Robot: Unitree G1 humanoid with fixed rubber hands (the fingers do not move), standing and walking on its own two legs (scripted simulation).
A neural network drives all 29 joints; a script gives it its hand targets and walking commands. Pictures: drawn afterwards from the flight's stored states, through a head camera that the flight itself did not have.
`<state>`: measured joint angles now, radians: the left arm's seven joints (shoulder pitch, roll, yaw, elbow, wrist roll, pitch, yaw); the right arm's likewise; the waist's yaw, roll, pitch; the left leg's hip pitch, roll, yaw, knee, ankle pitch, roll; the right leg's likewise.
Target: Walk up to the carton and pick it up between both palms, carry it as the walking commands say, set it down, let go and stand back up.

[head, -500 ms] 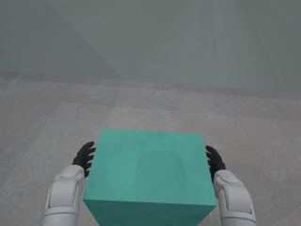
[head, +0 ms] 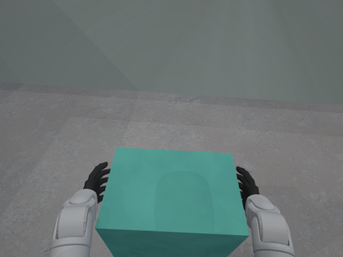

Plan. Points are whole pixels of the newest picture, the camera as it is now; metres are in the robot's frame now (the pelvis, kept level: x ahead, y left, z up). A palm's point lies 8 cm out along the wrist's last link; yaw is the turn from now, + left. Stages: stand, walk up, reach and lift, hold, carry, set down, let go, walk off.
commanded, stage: hold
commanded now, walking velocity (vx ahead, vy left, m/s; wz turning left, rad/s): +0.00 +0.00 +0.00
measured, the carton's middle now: (170, 212) +0.26 +0.00 -0.04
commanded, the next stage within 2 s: carry in 0.06 s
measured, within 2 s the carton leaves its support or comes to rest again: neither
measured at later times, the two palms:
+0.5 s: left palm (61, 185) +0.28 +0.25 +0.06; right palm (221, 191) +0.27 -0.11 +0.05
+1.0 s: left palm (25, 196) +0.24 +0.31 +0.07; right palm (197, 222) +0.20 -0.05 +0.06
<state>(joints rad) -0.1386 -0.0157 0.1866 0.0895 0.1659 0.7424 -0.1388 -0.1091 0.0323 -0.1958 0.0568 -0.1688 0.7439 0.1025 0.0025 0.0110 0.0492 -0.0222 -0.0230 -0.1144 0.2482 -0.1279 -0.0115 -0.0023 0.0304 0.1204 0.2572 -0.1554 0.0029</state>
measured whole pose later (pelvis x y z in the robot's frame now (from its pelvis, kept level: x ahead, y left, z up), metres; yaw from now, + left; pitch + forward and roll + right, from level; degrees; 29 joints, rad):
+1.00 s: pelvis -0.02 +0.16 -0.02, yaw -5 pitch +7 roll +0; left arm -0.06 -0.01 0.15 -0.41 0.00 1.19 -0.01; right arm -0.02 0.00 -0.15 -0.46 -0.02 1.20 -0.01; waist -0.01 0.04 -0.16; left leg -0.38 -0.16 0.22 0.37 -0.14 0.23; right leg -0.47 -0.05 -0.10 0.85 -0.46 0.01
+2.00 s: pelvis -0.13 +0.46 -0.03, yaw -3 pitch +3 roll +2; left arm -0.03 -0.04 0.16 -0.45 0.05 1.20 -0.02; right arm -0.06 -0.02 -0.14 -0.41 0.00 1.19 0.00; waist 0.01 0.00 -0.09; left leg -0.37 0.06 0.06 0.61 -0.33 -0.04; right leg -0.44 -0.20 -0.12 0.60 -0.21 0.07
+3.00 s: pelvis -0.22 +0.77 -0.02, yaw -4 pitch +5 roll +1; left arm -0.05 0.01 0.16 -0.43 0.00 1.19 -0.03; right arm 0.03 0.05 -0.16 -0.49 -0.04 1.17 0.00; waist 0.01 -0.01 -0.13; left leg -0.39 -0.04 0.15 0.50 -0.19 0.09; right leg -0.42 -0.05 -0.11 0.73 -0.43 0.02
